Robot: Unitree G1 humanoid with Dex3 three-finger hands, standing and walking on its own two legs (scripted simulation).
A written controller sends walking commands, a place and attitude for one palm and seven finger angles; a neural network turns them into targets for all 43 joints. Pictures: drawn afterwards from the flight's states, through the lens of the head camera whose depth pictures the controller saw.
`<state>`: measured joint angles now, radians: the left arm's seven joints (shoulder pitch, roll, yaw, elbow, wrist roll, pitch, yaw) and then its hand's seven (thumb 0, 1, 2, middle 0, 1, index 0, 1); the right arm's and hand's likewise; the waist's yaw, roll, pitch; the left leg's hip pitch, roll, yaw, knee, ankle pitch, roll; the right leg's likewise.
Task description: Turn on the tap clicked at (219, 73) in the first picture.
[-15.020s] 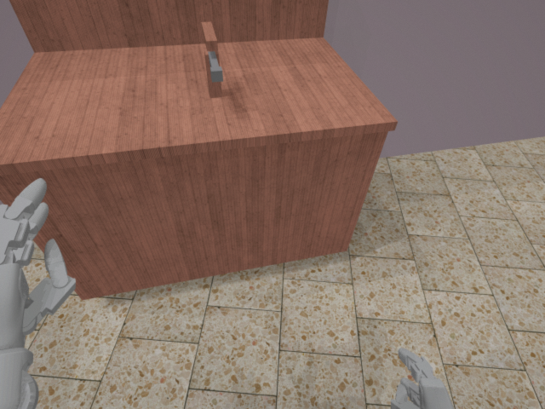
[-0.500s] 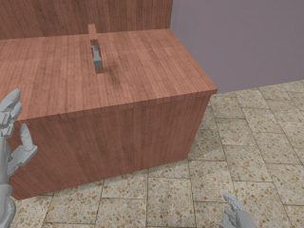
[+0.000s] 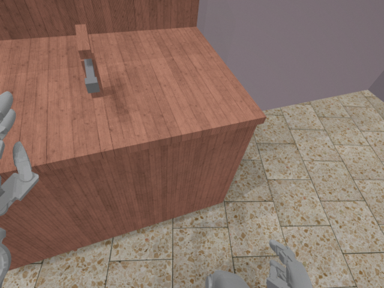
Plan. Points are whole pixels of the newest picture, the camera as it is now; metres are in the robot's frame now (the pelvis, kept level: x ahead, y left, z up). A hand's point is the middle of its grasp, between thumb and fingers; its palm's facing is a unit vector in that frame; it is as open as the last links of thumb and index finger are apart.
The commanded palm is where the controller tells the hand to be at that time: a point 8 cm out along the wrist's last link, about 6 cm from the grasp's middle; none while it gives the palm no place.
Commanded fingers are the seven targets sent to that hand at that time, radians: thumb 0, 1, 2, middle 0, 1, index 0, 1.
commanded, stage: shuffle to correct the standing spot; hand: left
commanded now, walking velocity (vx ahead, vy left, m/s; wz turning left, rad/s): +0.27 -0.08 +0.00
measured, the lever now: (92, 85) +0.54 +0.28 +0.10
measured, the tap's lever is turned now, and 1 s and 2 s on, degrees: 0 0 0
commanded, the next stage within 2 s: come to a stop and stand still in 0.72 s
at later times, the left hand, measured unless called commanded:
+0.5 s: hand (70, 120) +0.33 +0.23 +0.19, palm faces +0.48 -0.81 -0.33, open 7.4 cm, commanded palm +0.27 +0.26 +0.18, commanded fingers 0.00 0.90 0.90 -0.20 -0.30 -0.20 -0.30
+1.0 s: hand (117, 89) +0.43 +0.19 +0.18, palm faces +0.49 -0.79 -0.37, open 7.4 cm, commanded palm +0.37 +0.21 +0.18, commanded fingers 0.00 0.90 0.90 -0.20 -0.30 -0.20 -0.30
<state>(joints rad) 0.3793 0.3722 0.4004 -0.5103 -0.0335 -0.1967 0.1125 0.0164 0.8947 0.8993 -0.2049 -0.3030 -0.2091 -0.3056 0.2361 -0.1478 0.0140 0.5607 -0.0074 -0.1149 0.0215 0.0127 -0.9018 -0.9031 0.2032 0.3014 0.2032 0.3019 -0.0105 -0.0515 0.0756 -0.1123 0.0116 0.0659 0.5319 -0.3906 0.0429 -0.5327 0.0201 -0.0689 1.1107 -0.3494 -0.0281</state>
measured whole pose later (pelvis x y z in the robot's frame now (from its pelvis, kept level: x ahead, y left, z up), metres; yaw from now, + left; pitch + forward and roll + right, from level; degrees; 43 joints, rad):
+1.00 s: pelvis +0.22 -0.08 -0.01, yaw +3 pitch -2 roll +1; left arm 0.39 0.40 0.40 -0.53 -0.03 -0.18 0.16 0.02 0.89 0.90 -0.21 -0.30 -0.21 -0.31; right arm 0.20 -0.19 -0.01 0.59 0.00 -0.09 -0.04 0.01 -0.90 -0.90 0.20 0.30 0.20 0.30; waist 0.01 -0.06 0.08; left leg -0.30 0.04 0.10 0.64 -0.30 0.01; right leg -0.26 -0.01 -0.06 0.67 -0.38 -0.02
